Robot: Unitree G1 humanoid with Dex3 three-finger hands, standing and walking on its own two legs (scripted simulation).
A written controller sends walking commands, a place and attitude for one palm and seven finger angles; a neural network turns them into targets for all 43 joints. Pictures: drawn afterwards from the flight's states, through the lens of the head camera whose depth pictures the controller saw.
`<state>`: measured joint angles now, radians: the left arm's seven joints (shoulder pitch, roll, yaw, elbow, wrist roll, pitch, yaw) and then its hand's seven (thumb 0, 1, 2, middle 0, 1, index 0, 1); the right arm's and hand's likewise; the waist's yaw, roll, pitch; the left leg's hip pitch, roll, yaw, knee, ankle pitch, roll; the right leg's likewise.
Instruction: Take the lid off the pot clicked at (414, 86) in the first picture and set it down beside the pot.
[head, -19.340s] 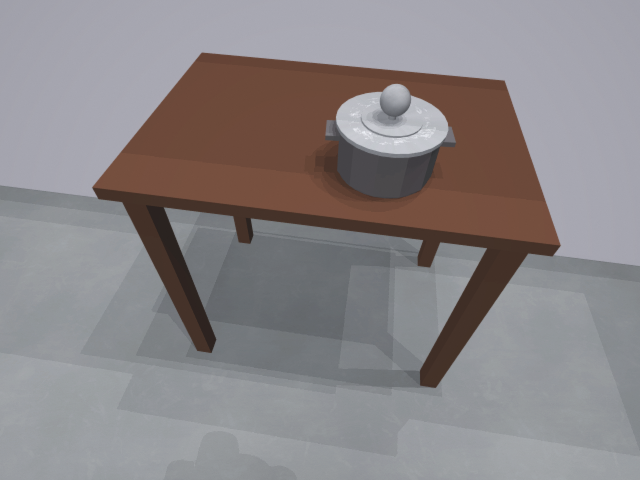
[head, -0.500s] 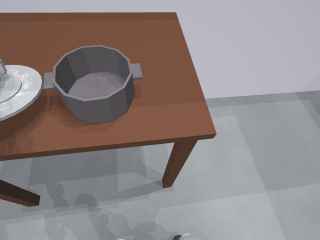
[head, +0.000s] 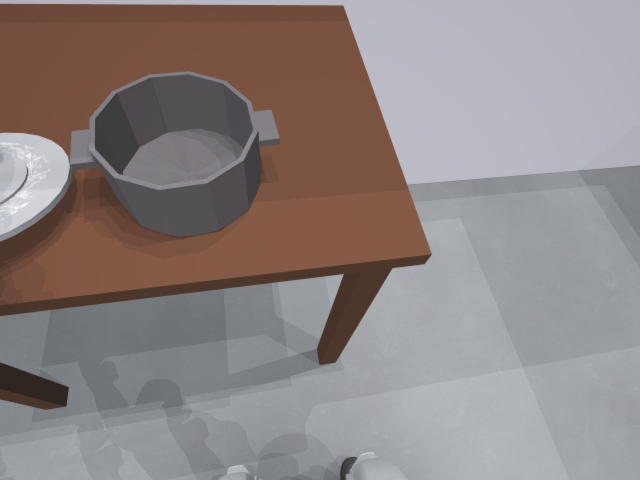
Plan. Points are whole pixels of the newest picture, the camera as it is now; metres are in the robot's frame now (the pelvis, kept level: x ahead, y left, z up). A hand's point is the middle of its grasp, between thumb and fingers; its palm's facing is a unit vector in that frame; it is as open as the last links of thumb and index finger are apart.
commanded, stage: lower the lid onto the table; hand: left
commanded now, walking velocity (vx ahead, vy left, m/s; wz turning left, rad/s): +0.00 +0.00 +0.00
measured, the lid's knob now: out of the picture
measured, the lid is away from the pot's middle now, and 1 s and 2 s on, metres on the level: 0.24 0.23 0.23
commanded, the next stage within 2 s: open the fingers wide in 0.26 s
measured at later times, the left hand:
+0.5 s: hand out of the picture +0.47 +0.34 +0.09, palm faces -0.45 -0.13 -0.88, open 8.1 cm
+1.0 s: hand out of the picture +0.45 +0.35 +0.09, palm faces -0.42 -0.11 -0.90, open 8.6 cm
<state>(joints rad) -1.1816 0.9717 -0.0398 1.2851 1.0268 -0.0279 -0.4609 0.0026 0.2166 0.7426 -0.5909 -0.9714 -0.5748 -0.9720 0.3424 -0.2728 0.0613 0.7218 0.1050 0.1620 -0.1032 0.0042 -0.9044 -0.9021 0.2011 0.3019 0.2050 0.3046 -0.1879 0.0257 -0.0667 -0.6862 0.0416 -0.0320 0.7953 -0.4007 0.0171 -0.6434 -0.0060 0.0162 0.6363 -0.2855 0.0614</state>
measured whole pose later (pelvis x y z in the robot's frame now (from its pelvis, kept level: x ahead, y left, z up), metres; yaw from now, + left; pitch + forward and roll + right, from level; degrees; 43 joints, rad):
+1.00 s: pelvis -0.01 -0.01 +0.00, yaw +1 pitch +17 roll -4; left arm -1.01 0.92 0.03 1.11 1.01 -0.16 -0.39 0.00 0.24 0.66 -0.49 -0.98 -0.49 -0.98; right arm 0.28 -0.27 0.04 0.69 0.10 0.22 -0.10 0.00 -0.91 -0.90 0.20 0.30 0.20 0.30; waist -0.15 0.02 -0.08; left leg -0.72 0.04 -0.05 0.83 -0.40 0.01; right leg -0.68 0.00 0.00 0.69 -0.30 0.05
